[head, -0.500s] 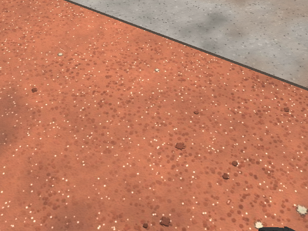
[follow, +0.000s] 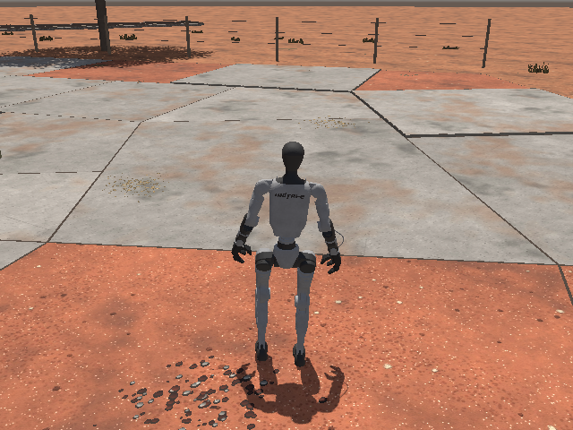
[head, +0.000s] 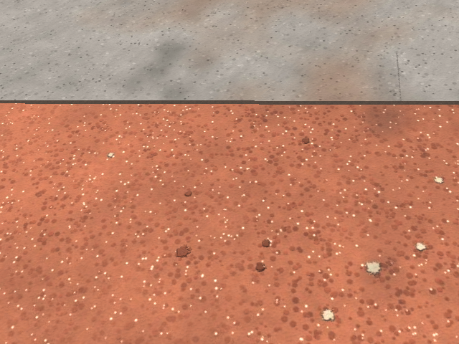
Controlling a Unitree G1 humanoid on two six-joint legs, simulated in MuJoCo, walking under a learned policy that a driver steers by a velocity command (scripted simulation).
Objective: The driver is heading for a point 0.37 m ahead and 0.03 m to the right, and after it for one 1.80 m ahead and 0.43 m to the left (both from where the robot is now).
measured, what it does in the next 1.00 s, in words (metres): walks ahead, turning right: left foot, then right foot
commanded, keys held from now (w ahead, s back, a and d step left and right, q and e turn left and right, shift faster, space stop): e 0.34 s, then no key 0.04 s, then w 0.38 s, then no key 0.22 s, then q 0.02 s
